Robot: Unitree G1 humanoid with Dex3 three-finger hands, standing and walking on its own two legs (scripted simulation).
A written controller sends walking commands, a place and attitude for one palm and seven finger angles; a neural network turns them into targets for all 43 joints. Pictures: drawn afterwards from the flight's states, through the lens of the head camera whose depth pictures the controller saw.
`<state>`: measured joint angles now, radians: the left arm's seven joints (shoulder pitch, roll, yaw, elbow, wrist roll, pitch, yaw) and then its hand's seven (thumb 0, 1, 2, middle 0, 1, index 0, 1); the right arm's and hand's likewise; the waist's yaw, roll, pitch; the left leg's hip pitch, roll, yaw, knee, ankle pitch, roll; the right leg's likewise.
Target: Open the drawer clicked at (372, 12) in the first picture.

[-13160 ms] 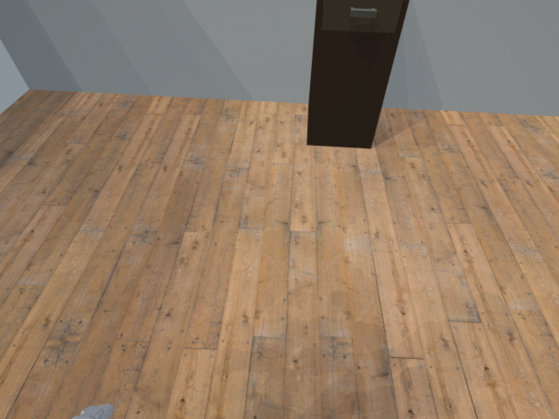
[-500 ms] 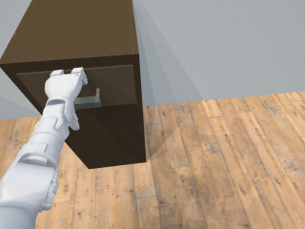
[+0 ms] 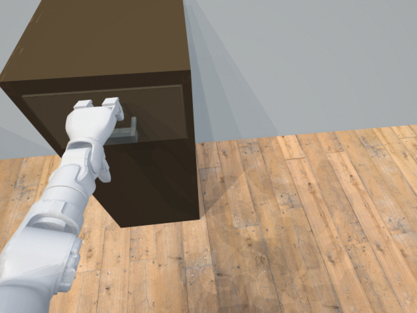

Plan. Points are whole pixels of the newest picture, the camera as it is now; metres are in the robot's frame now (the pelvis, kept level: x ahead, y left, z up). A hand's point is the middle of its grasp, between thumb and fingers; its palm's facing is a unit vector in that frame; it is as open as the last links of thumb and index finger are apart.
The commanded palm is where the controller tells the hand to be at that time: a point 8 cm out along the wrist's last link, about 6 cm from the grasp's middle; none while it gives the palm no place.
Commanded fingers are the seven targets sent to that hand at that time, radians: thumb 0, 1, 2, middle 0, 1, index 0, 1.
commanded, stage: lower the fingers behind the handle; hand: left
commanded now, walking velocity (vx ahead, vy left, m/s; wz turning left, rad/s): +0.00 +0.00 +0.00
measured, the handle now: (114, 129) +0.52 +0.22 +0.00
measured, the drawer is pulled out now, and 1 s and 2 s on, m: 0.00 0.00 0.00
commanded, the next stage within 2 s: lift the fingers back up to retry in 1.28 s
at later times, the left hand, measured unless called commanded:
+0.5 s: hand (106, 148) +0.46 +0.22 +0.01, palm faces -0.03 -0.03 -1.00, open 13.8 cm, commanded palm +0.44 +0.21 +0.06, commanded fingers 0.00 -0.50 0.30 -0.30 -1.20 -0.30 -1.20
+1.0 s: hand (108, 147) +0.47 +0.22 +0.01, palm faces -0.03 +0.02 -1.00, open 13.8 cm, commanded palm +0.45 +0.22 +0.04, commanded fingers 0.00 -0.50 0.30 -0.30 -1.20 -0.30 -1.20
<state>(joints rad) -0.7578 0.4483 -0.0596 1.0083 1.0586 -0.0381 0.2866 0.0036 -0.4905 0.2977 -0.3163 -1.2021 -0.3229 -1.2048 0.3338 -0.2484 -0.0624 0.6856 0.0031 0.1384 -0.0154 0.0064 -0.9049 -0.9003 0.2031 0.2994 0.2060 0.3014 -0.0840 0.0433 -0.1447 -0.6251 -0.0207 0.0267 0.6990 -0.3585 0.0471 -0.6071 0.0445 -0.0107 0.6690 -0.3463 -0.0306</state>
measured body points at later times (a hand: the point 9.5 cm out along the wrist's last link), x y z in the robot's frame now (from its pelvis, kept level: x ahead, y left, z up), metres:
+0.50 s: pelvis -0.01 +0.00 -0.01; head +0.07 +0.00 +0.43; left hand +0.46 +0.22 +0.07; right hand +0.01 -0.27 -0.14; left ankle -0.02 +0.09 -0.72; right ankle -0.02 -0.10 -0.72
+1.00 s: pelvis -0.03 +0.00 -0.02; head +0.07 +0.00 +0.42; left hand +0.46 +0.21 +0.06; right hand -0.01 -0.27 -0.15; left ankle -0.02 +0.09 -0.72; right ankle -0.02 -0.10 -0.72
